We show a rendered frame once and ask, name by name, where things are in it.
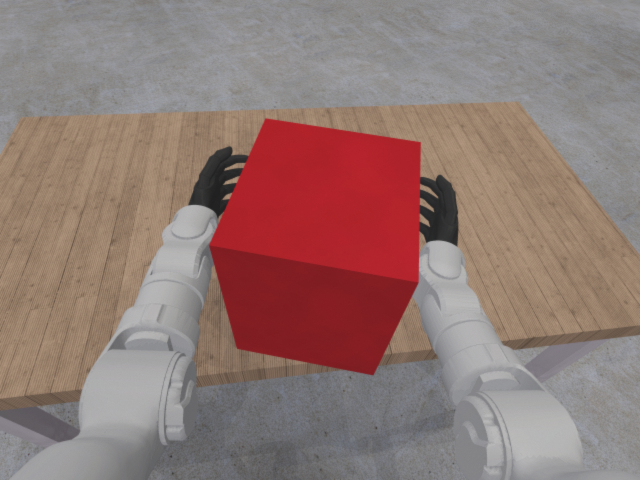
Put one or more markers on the robot right forearm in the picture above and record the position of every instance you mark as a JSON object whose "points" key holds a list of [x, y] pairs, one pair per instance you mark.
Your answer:
{"points": [[470, 352]]}

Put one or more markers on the carton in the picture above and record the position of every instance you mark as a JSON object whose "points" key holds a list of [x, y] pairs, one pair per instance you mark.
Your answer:
{"points": [[317, 251]]}

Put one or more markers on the robot right upper arm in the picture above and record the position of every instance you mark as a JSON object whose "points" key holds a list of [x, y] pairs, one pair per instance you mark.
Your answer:
{"points": [[520, 435]]}

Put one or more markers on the right robot hand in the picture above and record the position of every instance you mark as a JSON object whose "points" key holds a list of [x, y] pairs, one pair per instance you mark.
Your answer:
{"points": [[444, 220]]}

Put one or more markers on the robot left forearm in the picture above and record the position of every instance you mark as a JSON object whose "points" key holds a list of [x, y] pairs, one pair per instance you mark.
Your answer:
{"points": [[166, 312]]}

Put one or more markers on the robot left upper arm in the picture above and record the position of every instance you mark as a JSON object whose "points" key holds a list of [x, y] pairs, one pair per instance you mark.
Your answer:
{"points": [[137, 402]]}

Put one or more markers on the table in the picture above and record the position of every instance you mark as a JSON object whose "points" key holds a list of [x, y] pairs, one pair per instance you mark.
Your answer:
{"points": [[84, 200]]}

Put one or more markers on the left robot hand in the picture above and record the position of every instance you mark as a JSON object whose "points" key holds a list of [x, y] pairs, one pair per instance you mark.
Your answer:
{"points": [[209, 189]]}

